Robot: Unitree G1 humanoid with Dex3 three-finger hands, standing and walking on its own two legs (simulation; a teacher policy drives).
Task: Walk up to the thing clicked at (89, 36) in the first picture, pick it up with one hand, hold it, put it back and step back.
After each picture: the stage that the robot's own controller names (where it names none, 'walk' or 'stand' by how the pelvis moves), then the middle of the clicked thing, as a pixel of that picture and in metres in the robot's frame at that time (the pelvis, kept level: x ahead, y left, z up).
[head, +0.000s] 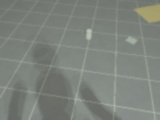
stand; (88, 34) +1.63 -0.06 -0.72
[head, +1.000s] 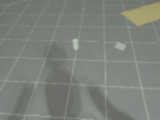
walk; (75, 44) +1.49 +0.19 -0.70
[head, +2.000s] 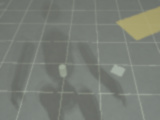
walk; (62, 70) +0.96 +0.26 -0.71
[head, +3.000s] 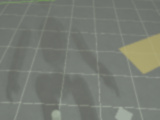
walk; (56, 117) +0.53 +0.20 -0.70
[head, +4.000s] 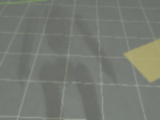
stand; out of the picture +0.38 +0.20 -0.71
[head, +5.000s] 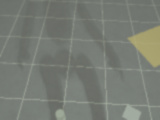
stand; (60, 116) +0.44 +0.16 -0.70
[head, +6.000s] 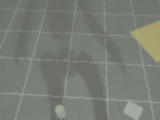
walk; (60, 111) +0.43 +0.17 -0.67
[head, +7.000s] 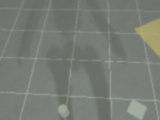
stand; (63, 111) +0.41 +0.19 -0.68
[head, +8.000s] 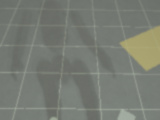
stand; out of the picture +0.41 +0.21 -0.69
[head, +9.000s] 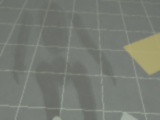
stand; out of the picture +0.43 +0.17 -0.69
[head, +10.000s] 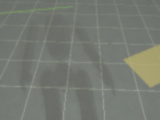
stand; out of the picture +0.40 +0.18 -0.72
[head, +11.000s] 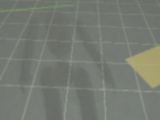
stand; out of the picture +0.38 +0.17 -0.73
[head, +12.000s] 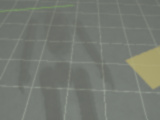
stand; out of the picture +0.37 +0.17 -0.73
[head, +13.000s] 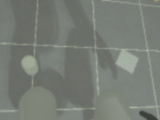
go down; (30, 65) +0.45 +0.22 -0.36
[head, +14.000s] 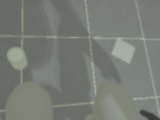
go down; (18, 59) +0.45 +0.25 -0.29
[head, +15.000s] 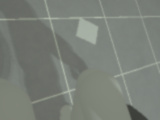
close in; out of the picture +0.42 +0.29 -0.22
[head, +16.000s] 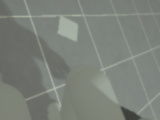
close; out of the picture +0.42 +0.29 -0.22
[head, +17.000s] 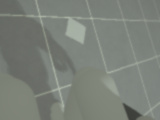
lift; out of the picture +0.39 +0.27 -0.23
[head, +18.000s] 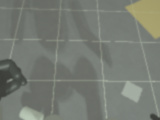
hold; (31, 115) +0.32 +0.28 -0.48
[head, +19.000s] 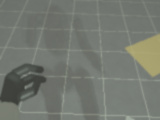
hold; out of the picture +0.29 +0.26 -0.69
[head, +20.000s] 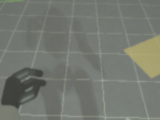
hold; out of the picture +0.29 +0.26 -0.70
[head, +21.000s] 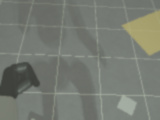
crouch; out of the picture +0.32 +0.26 -0.63
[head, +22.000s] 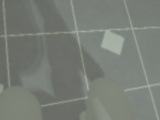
lower; out of the picture +0.35 +0.31 -0.30
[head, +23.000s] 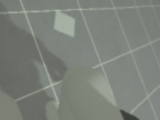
lower; out of the picture +0.31 +0.34 -0.25
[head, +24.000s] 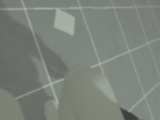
lower; out of the picture +0.31 +0.34 -0.25
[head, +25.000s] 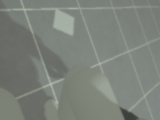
lower; out of the picture +0.31 +0.34 -0.25
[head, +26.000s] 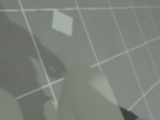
lower; out of the picture +0.32 +0.34 -0.25
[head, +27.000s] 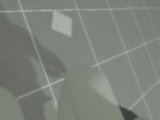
open; out of the picture +0.32 +0.34 -0.25
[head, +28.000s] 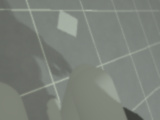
stand; out of the picture +0.33 +0.34 -0.25
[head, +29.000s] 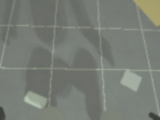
walk; (36, 100) +0.37 +0.27 -0.52
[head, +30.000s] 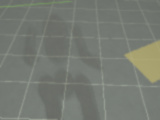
stand; out of the picture +0.33 +0.24 -0.69
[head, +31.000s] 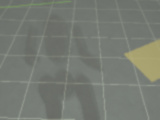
stand; out of the picture +0.33 +0.24 -0.69
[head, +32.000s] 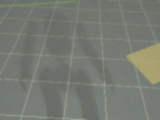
stand; out of the picture +0.33 +0.23 -0.73
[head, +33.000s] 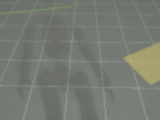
stand; out of the picture +0.34 +0.24 -0.75
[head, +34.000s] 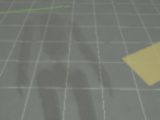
stand; out of the picture +0.31 +0.24 -0.75
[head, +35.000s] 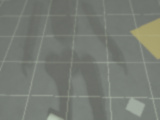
walk; out of the picture +0.39 +0.26 -0.73
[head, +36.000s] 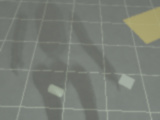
walk; (56, 90) +0.63 +0.22 -0.72
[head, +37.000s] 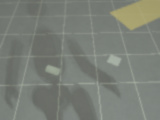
stand; (52, 70) +0.91 +0.32 -0.72
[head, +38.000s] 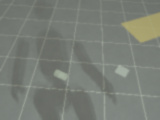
stand; (60, 74) +0.93 +0.22 -0.74
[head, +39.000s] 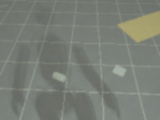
stand; (59, 76) +0.95 +0.24 -0.75
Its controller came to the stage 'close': yes
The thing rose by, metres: 0.27
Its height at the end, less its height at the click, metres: -0.02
